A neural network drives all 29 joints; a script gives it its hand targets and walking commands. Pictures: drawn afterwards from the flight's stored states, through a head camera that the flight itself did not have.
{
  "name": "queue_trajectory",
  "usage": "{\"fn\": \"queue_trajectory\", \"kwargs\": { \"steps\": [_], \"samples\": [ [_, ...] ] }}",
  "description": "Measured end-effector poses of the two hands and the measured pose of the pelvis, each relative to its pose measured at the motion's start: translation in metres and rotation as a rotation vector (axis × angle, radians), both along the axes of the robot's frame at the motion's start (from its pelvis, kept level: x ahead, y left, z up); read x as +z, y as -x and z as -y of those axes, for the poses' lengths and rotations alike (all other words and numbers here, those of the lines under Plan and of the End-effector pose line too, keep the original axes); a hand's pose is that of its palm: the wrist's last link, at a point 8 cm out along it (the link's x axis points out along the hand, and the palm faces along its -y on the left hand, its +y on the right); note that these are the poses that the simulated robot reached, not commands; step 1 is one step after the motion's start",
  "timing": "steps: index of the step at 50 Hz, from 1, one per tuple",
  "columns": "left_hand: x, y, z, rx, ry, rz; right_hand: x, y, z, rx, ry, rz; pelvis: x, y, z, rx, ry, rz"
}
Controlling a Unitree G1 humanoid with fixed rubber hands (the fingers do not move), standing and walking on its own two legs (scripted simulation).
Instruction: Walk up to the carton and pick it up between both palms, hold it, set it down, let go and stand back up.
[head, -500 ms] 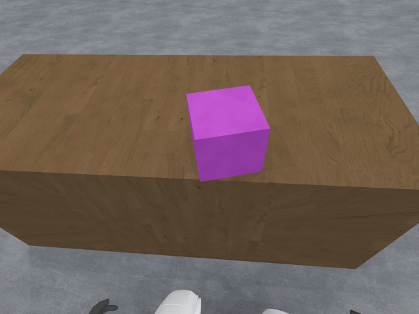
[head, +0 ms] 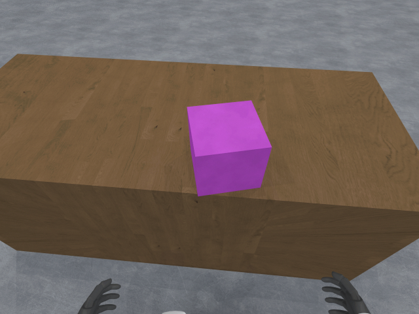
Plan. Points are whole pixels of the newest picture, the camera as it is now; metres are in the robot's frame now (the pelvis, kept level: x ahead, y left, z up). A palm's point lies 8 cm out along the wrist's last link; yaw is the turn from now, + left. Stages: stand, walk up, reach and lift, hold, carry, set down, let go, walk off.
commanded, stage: walk up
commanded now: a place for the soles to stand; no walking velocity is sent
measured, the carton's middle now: (224, 148) +0.51 -0.01 -0.02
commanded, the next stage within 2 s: none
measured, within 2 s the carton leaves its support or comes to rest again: neither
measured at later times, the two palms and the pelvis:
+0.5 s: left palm out of the picture +0.06 +0.29 -0.11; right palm out of the picture +0.10 -0.24 -0.10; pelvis +0.02 +0.02 +0.00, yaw +3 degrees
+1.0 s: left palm (99, 285) +0.18 +0.25 -0.10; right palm (340, 299) +0.18 -0.25 -0.12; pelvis +0.08 +0.00 -0.01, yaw +3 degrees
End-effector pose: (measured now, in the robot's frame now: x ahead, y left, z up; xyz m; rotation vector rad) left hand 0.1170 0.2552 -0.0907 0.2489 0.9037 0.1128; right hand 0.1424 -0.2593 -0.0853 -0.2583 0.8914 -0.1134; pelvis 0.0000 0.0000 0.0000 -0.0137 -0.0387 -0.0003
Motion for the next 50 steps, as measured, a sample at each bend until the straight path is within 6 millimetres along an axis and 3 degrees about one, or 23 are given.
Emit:
{"fn": "queue_trajectory", "kwargs": {
  "steps": [6,15,22,26,29,33,38,44,50],
  "samples": [
    [0.002,0.002,-0.006,0.004,-0.006,-0.005,-0.006,0.019,-0.001,-0.013,-0.005,-0.053,0.002,0.001,-0.003,0.008,0.000,-0.002],
    [-0.004,0.022,-0.012,0.030,-0.005,-0.059,-0.013,0.041,-0.005,-0.019,-0.009,-0.116,0.003,0.002,-0.007,0.022,0.000,-0.009],
    [-0.010,0.045,-0.021,0.064,-0.020,-0.103,-0.013,0.044,-0.011,0.000,-0.007,-0.139,0.003,-0.009,-0.011,0.039,0.002,-0.013],
    [-0.024,0.064,-0.035,0.113,-0.020,-0.175,-0.015,0.036,-0.022,0.022,0.003,-0.136,-0.003,-0.022,-0.020,0.059,0.007,0.000],
    [-0.032,0.067,-0.038,0.127,-0.001,-0.233,-0.015,0.031,-0.027,0.005,0.014,-0.127,-0.004,-0.034,-0.025,0.066,-0.005,-0.004],
    [-0.030,0.051,-0.033,0.103,0.008,-0.255,-0.011,0.036,-0.022,-0.040,0.049,-0.172,0.000,-0.045,-0.024,0.061,-0.007,-0.002],
    [-0.023,0.013,-0.020,0.066,0.005,-0.212,-0.011,0.035,-0.010,-0.070,0.056,-0.214,0.004,-0.059,-0.017,0.042,-0.019,-0.003],
    [-0.020,-0.034,-0.001,0.040,-0.017,-0.106,-0.031,0.002,-0.001,-0.031,0.015,-0.201,-0.008,-0.070,-0.004,0.047,-0.003,0.002],
    [-0.007,-0.067,0.001,0.050,-0.013,-0.017,-0.032,-0.033,-0.010,0.014,-0.002,-0.140,-0.008,-0.077,-0.005,0.057,-0.011,0.002]
  ]
}}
